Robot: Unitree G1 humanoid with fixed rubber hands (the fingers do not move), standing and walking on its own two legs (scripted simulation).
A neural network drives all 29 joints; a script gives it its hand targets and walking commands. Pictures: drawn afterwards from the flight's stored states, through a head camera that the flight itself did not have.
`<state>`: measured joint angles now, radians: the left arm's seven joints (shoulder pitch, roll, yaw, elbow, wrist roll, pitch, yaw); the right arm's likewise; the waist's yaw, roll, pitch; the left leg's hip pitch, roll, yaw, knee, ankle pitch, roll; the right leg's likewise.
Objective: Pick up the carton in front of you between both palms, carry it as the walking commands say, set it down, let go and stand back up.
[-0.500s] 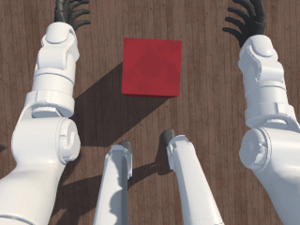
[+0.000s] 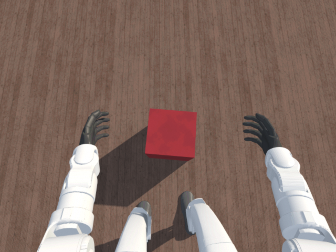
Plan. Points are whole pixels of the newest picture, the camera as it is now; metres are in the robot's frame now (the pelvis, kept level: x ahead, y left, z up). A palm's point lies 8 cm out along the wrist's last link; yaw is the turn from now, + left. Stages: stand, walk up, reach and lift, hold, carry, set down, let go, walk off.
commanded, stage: let go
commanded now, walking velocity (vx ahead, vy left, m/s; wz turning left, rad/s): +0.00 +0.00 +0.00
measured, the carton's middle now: (170, 137) +0.45 -0.03 -0.60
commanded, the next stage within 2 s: stand in 0.90 s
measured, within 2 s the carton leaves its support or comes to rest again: neither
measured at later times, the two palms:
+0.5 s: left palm (36, 217) +0.21 +0.25 -0.02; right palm (286, 210) +0.19 -0.21 -0.01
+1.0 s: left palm (37, 232) +0.19 +0.26 -0.03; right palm (299, 209) +0.19 -0.24 -0.02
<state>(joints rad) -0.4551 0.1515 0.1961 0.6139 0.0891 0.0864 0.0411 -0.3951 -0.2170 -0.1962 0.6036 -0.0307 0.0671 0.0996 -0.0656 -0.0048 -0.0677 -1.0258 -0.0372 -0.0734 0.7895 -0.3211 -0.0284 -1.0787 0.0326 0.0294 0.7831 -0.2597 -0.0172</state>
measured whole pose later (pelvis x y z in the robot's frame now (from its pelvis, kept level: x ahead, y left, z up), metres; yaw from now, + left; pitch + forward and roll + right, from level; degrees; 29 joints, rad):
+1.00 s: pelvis +0.05 +0.02 +0.05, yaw -3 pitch +0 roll -1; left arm 0.29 0.23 0.03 0.60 0.04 0.00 0.00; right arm 0.25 -0.26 -0.03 0.50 -0.05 0.04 -0.02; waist 0.00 0.03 -0.01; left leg -0.16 0.00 -0.01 0.52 -0.36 0.00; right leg -0.22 0.05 0.07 0.51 -0.28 0.00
